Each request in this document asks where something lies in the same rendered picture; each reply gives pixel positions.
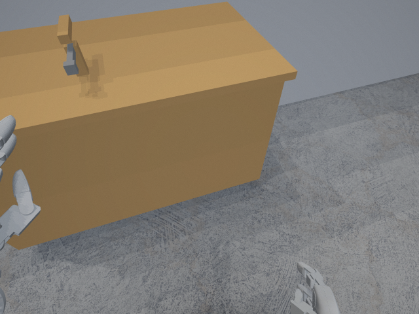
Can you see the counter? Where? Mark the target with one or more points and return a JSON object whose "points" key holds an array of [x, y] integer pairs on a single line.
{"points": [[168, 106]]}

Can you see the tap lever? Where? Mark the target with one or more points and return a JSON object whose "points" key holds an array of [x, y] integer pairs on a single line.
{"points": [[70, 65]]}

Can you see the left robot hand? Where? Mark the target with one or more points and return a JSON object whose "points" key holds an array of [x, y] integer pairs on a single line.
{"points": [[17, 218]]}

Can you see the right robot hand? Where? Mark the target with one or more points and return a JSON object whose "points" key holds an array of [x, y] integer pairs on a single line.
{"points": [[320, 301]]}

